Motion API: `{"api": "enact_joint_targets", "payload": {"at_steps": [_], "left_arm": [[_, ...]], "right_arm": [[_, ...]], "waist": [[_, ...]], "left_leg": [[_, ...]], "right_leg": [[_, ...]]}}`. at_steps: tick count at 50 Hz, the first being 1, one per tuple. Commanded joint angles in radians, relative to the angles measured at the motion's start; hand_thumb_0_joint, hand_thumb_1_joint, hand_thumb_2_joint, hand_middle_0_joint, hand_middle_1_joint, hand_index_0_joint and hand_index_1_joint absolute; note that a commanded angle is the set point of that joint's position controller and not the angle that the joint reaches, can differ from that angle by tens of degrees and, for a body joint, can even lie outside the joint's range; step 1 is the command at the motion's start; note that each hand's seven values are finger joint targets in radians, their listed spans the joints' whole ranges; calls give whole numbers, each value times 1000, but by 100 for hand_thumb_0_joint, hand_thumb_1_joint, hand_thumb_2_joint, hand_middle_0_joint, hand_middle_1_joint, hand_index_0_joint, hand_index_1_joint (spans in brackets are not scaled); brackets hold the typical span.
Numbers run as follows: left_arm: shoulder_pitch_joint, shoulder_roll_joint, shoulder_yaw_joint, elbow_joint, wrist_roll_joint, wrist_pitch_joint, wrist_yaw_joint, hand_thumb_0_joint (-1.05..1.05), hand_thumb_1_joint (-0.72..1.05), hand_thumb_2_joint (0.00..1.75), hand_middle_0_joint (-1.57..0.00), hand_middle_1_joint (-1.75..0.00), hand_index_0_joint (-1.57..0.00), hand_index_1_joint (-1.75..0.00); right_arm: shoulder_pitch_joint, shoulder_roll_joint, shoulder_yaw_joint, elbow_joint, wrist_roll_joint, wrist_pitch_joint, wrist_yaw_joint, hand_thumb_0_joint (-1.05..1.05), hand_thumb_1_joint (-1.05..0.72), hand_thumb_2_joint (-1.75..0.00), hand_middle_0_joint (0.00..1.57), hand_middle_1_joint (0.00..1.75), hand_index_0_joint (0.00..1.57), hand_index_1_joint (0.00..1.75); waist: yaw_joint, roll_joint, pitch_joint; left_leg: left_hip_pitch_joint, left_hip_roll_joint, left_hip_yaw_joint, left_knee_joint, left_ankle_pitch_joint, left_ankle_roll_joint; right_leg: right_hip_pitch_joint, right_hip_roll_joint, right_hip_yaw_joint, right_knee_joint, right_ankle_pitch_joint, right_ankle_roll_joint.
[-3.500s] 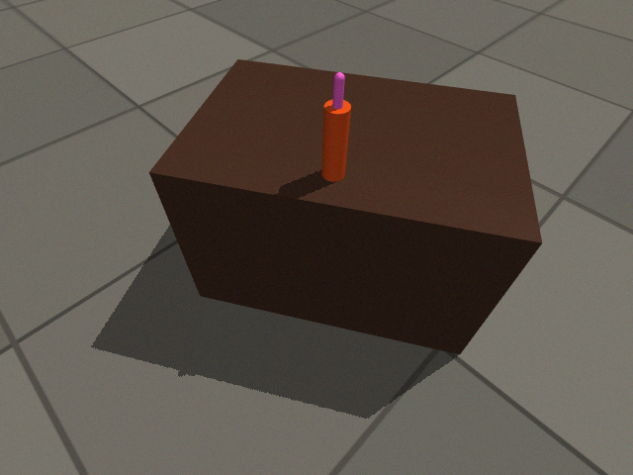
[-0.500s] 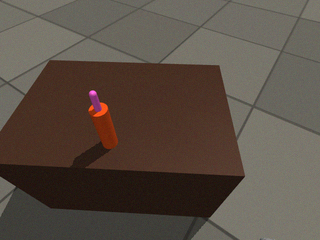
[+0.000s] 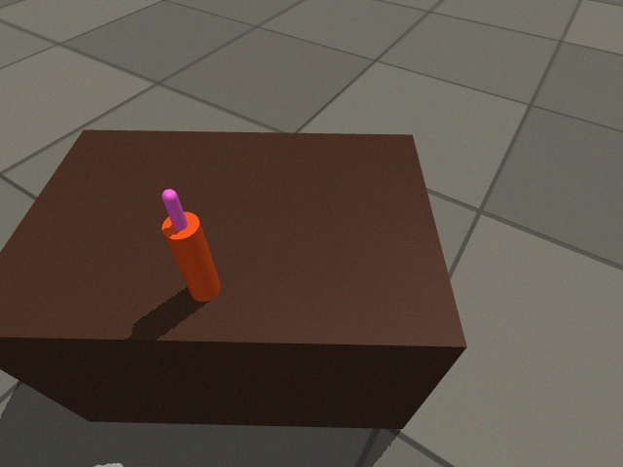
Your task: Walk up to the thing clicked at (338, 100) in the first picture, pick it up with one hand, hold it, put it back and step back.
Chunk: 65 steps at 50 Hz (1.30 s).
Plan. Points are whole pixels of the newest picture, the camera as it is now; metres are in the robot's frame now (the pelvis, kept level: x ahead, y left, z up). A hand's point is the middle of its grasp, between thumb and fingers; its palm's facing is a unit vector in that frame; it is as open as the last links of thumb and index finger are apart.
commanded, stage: walk up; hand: left
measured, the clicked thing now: (189, 247) +0.46 +0.22 -0.05
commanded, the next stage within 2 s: stand in 0.14 s
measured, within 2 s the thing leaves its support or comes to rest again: neither
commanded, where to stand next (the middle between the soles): +0.04 +0.02 m, yaw -1 degrees
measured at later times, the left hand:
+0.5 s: hand out of the picture +0.09 +0.25 -0.16, palm faces -0.02 -0.94 -0.34, open 7.4 cm
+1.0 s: hand out of the picture +0.11 +0.24 -0.15, palm faces -0.01 -0.94 -0.35, open 7.4 cm
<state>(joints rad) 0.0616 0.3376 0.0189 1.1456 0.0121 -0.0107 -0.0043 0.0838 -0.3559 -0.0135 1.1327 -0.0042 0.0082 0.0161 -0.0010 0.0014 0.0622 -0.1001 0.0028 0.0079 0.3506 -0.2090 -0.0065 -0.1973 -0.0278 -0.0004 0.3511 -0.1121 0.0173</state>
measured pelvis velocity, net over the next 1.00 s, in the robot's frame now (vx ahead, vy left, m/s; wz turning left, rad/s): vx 0.03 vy -0.01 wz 0.01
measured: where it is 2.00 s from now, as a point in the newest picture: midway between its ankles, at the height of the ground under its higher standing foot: outside the picture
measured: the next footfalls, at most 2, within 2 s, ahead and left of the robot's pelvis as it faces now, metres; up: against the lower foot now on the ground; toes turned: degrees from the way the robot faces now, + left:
none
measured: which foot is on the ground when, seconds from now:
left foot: down 0.00-1.00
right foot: down 0.00-1.00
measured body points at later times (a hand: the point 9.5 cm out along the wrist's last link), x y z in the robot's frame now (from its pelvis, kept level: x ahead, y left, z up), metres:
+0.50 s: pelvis +0.02 -0.01 +0.00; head +0.03 -0.01 +0.45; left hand +0.09 +0.29 -0.13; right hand +0.09 -0.31 -0.14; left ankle -0.01 +0.12 -0.75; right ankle +0.05 -0.13 -0.75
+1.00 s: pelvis +0.03 -0.01 +0.00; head +0.04 -0.02 +0.45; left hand +0.11 +0.29 -0.13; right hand +0.11 -0.31 -0.13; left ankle -0.01 +0.12 -0.75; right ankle +0.05 -0.13 -0.75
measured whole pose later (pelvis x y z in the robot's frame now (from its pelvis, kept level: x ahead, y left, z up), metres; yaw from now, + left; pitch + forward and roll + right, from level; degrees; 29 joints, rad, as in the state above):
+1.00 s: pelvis +0.03 -0.01 +0.00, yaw +1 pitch -2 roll +0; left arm 0.09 0.35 0.00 1.14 0.01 -0.01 0.00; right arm 0.11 -0.35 0.00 1.12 -0.01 -0.01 0.00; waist 0.00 0.01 0.05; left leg -0.05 0.03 -0.01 0.30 -0.22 -0.03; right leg -0.16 -0.01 -0.02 0.34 -0.15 0.00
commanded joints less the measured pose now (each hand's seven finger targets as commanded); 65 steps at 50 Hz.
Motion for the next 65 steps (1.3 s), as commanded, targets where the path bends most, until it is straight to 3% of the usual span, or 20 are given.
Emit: {"api": "enact_joint_targets", "payload": {"at_steps": [1, 6, 7, 8, 15, 17, 22, 29, 45, 52, 57, 65], "left_arm": [[-49, 221, 38, -66, -3, -22, 10, 0, 90, 90, -20, -30, -20, -30], [-54, 223, 41, -67, 0, -22, 10, 0, 90, 90, -20, -30, -20, -30], [-31, 228, 29, -57, 0, -23, 10, 0, 90, 90, -20, -30, -20, -30], [-42, 229, 30, -62, 1, -22, 10, 0, 90, 90, -20, -30, -20, -30], [-21, 231, 24, -66, -5, -26, 7, 0, 90, 90, -20, -30, -20, -30], [-6, 226, 20, -64, -4, -26, 7, 0, 90, 90, -20, -30, -20, -30], [-5, 227, 17, -66, -5, -28, 9, 0, 90, 90, -20, -30, -20, -30], [-7, 227, 18, -66, -7, -26, 11, 0, 90, 90, -20, -30, -20, -30], [-15, 230, 20, -67, -3, -23, 12, 0, 90, 90, -20, -30, -20, -30], [-12, 240, 22, -66, -5, -24, 11, 0, 90, 90, -20, -30, -20, -30], [-15, 237, 22, -67, -8, -24, 11, 0, 90, 90, -20, -30, -20, -30], [2, 243, 23, -63, -7, -21, 10, 0, 90, 90, -20, -30, -20, -30]], "right_arm": [[-54, -204, -39, -69, 1, -20, -10, 0, -90, -90, 20, 30, 20, 30], [-37, -206, -43, -70, 1, -17, -9, 0, -90, -90, 20, 30, 20, 30], [-15, -191, -36, -60, -9, -23, -9, 0, -90, -90, 20, 30, 20, 30], [-16, -205, -40, -60, -11, -25, -11, 0, -90, -90, 20, 30, 20, 30], [-11, -203, -36, -59, -10, -38, -14, 0, -90, -90, 20, 30, 20, 30], [-12, -211, -38, -58, -7, -38, -14, 0, -90, -90, 20, 30, 20, 30], [0, -207, -35, -54, -6, -38, -18, 0, -90, -90, 20, 30, 20, 30], [1, -212, -31, -55, -4, -36, -22, 0, -90, -90, 20, 30, 20, 30], [-8, -211, -27, -66, -4, -36, -24, 0, -90, -90, 20, 30, 20, 30], [-1, -203, -28, -67, -6, -34, -21, 0, -90, -90, 20, 30, 20, 30], [6, -205, -26, -65, -6, -34, -22, 0, -90, -90, 20, 30, 20, 30], [15, -203, -24, -63, -4, -34, -22, 0, -90, -90, 20, 30, 20, 30]], "waist": [[10, 3, -89], [4, -19, -92], [-3, -51, -114], [-4, -39, -103], [0, 3, -78], [5, 9, -75], [-2, 11, -98], [-6, 5, -113], [0, 7, -103], [-1, -12, -91], [0, 2, -89], [3, 2, -82]], "left_leg": [[-44, 118, -101, -82, 31, 32], [-46, 110, -100, -70, 21, 33], [-44, 117, -103, -94, -38, 31], [-46, 117, -104, -94, -36, 34], [-58, 123, -103, -104, 43, 25], [-51, 122, -104, -98, 46, 24], [-26, 126, -96, -88, 130, 21], [1, 131, -84, -82, 186, 16], [5, 133, -84, -98, 166, 12], [1, 130, -84, -97, 110, 15], [-9, 128, -83, -99, 121, 15], [-8, 128, -87, -101, 105, 14]], "right_leg": [[68, -101, 96, -56, 16, -29], [67, -100, 97, -63, -7, -30], [69, -103, 105, -86, -115, -32], [65, -103, 107, -83, -120, -34], [83, -99, 97, -54, -10, -37], [77, -97, 96, -59, -20, -35], [104, -105, 89, -42, 100, -39], [123, -107, 82, -36, 176, -38], [125, -104, 78, -50, 150, -40], [111, -102, 84, -65, 71, -40], [119, -103, 87, -60, 105, -42], [102, -97, 86, -59, 69, -43]]}}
